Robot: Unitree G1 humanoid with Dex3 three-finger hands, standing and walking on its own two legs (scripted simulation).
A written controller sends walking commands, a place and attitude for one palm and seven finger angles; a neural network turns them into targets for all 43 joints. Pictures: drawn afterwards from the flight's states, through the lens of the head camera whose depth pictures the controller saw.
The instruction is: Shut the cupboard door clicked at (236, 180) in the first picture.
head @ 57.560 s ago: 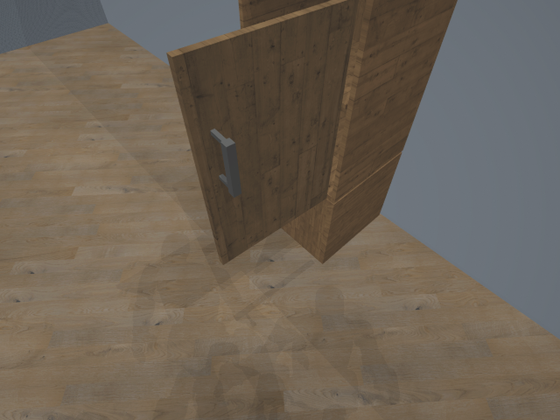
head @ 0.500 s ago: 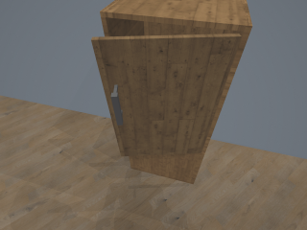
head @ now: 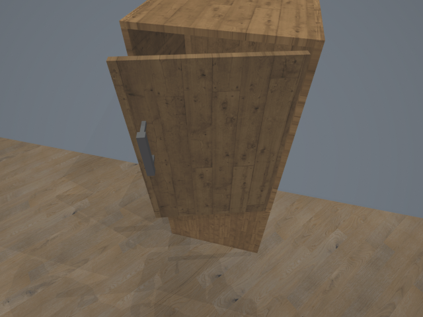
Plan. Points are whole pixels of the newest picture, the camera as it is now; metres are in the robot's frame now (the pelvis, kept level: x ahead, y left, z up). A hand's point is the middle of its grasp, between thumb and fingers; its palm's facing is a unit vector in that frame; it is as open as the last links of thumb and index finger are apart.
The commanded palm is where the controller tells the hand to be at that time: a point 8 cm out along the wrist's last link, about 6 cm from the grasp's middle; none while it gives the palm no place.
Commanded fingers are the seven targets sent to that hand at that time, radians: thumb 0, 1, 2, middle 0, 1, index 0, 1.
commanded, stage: look again from close up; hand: left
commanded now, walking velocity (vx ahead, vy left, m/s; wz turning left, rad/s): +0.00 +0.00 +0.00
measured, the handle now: (147, 149) +0.48 +0.18 +0.03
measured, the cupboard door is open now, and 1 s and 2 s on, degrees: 18 18 18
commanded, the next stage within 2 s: raise the hand and make a fist in 0.28 s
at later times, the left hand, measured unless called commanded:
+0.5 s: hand (114, 313) +0.15 +0.20 -0.08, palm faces +0.25 -0.95 -0.19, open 7.4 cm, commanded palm +0.11 +0.23 -0.07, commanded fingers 0.00 0.90 0.90 -0.31 -0.42 -0.31 -0.42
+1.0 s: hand (120, 287) +0.19 +0.18 -0.03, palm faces +0.12 -0.99 -0.04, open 5.2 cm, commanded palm +0.15 +0.23 -0.03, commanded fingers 0.00 0.90 0.90 -0.77 -0.92 -0.77 -0.92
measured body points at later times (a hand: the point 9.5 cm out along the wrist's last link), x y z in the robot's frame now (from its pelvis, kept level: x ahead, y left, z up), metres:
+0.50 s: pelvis +0.01 -0.01 -0.01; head +0.01 -0.02 +0.44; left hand +0.14 +0.25 -0.07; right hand +0.08 -0.26 -0.14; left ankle +0.03 +0.10 -0.74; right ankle +0.06 -0.12 -0.74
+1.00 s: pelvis +0.01 -0.02 -0.10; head +0.08 -0.01 +0.34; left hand +0.17 +0.24 -0.03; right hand +0.26 -0.20 -0.17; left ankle +0.03 +0.10 -0.74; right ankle +0.06 -0.12 -0.74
